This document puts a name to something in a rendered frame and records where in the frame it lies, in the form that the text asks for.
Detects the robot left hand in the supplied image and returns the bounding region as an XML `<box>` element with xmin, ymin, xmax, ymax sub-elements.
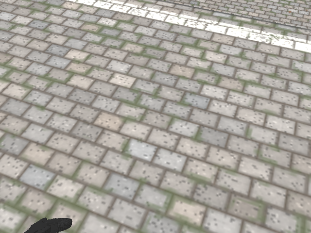
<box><xmin>24</xmin><ymin>217</ymin><xmax>72</xmax><ymax>233</ymax></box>

